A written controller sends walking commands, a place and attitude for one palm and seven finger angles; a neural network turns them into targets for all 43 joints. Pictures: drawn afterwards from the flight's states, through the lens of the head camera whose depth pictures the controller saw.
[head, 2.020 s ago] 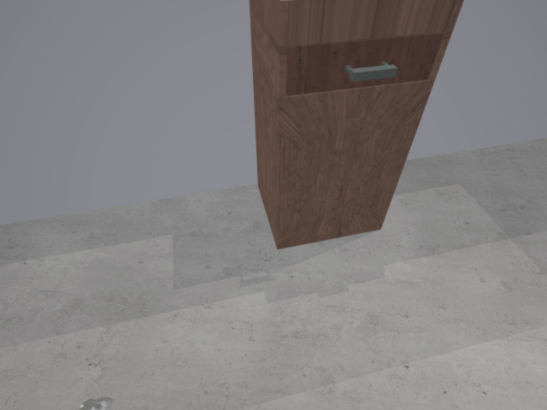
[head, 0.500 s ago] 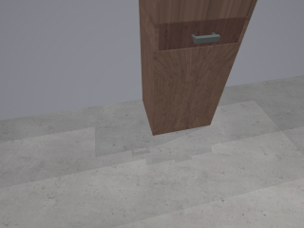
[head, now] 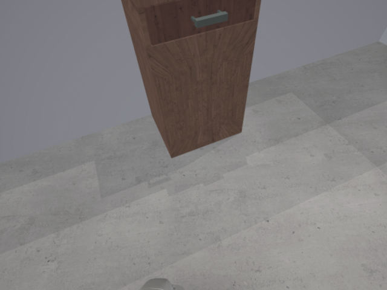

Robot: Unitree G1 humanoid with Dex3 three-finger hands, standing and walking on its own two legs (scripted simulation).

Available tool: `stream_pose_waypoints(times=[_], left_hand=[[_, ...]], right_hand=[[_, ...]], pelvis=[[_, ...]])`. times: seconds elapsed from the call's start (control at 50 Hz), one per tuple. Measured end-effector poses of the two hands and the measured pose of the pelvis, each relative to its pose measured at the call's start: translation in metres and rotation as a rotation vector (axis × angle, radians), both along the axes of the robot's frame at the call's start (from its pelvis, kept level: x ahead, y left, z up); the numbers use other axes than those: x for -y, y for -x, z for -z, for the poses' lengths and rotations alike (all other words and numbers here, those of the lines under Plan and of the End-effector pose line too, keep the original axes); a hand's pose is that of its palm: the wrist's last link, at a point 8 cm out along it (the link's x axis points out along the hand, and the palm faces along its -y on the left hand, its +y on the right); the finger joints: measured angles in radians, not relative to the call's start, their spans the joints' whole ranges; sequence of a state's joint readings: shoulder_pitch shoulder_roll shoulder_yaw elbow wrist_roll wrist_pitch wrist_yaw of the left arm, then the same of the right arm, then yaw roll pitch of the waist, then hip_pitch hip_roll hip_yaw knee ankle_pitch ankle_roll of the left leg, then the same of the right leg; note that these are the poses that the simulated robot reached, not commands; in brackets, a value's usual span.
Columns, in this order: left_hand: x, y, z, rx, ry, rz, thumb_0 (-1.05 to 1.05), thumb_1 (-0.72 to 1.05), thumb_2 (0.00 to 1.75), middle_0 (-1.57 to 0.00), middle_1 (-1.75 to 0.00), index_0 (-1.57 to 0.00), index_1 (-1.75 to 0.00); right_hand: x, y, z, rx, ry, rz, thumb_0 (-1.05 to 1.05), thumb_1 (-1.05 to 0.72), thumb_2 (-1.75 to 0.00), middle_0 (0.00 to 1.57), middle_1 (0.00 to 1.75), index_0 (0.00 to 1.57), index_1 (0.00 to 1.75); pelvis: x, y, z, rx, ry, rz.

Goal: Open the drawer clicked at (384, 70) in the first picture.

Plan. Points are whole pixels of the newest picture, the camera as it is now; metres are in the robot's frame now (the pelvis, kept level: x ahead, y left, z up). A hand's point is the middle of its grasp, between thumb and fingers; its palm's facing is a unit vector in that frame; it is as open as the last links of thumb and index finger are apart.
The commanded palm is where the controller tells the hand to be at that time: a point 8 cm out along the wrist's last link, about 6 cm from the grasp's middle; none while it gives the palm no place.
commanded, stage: walk to a spot facing it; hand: left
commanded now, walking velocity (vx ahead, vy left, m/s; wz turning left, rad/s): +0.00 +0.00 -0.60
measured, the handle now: (208, 17) +1.05 +0.04 +0.08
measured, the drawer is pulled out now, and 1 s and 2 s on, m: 0.00 0.00 0.00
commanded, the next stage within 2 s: none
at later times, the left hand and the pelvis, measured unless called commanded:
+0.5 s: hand out of the picture +0.07 +0.24 -0.15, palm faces -0.16 -0.95 -0.25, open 7.4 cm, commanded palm none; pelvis -0.03 +0.05 +0.01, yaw -16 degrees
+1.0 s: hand (144, 281) +0.16 +0.15 -0.14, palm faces -0.61 -0.77 -0.19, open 7.4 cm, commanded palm none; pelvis -0.04 +0.05 +0.02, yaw -38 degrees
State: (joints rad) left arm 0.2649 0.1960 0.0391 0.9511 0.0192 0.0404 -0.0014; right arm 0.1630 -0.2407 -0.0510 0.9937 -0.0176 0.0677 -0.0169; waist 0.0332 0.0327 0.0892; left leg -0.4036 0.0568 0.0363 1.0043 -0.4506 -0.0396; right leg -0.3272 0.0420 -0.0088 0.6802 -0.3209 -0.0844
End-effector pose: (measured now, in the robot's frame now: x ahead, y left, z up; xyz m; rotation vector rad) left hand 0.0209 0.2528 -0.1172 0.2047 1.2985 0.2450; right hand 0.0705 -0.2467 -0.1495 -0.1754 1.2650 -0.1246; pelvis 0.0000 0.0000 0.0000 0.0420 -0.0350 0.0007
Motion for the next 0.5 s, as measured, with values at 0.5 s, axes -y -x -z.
stream_pose_waypoints(times=[0.5], left_hand=[[-0.039,-0.053,0.0,0.046,0.038,0.245,0.01,0.91,0.9,-0.2,-0.3,-0.2,-0.3]], right_hand=[[-0.015,0.056,-0.05,0.155,0.116,0.243,0.01,-0.91,-0.9,0.2,0.3,0.19,0.3]], pelvis=[[-0.047,0.028,-0.014,-0.061,0.029,0.277]])
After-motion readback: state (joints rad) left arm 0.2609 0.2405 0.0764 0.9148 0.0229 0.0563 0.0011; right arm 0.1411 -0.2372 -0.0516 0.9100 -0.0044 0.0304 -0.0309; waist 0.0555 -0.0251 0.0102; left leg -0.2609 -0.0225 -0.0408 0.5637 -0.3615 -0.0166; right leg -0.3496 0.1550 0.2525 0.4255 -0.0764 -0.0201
